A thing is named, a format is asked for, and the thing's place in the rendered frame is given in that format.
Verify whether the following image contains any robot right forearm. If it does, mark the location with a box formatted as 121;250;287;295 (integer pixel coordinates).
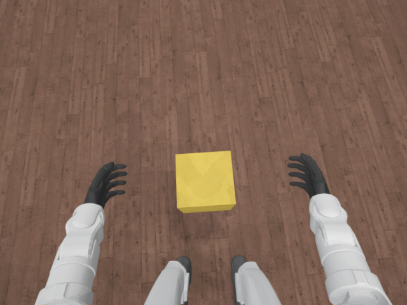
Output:
309;194;392;305

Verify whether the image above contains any carton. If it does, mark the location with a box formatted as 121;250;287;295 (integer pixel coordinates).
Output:
176;151;236;213

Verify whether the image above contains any robot right shin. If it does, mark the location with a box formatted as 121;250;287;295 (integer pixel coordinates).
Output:
238;262;259;271

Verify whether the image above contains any left robot hand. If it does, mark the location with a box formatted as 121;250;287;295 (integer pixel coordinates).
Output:
83;161;127;209

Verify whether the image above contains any robot left forearm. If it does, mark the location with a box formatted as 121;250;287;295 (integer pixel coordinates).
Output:
35;203;105;305

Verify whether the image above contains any right robot thigh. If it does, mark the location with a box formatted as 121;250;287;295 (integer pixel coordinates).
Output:
235;268;282;305

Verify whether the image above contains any right robot hand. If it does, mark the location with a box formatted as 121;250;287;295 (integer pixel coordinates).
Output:
287;153;330;199

